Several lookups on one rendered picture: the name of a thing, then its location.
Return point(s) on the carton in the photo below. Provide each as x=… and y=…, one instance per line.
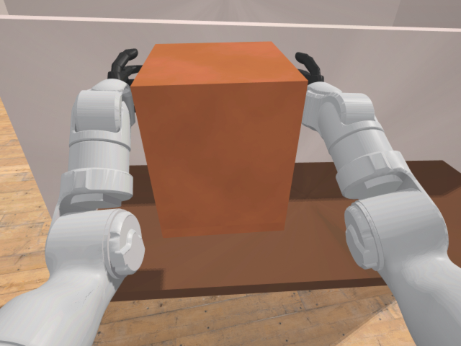
x=220, y=125

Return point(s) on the robot left forearm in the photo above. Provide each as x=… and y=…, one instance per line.
x=99, y=155

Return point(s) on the robot right forearm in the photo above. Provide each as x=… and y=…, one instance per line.
x=367, y=165

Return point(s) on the table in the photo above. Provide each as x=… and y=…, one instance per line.
x=310, y=254

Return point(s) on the robot right upper arm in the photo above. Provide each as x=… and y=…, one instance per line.
x=400, y=235

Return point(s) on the robot right hand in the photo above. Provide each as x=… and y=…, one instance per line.
x=312, y=67

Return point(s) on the robot left upper arm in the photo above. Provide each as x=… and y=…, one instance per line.
x=88, y=254

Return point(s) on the robot left hand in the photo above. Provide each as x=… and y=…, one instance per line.
x=122, y=72

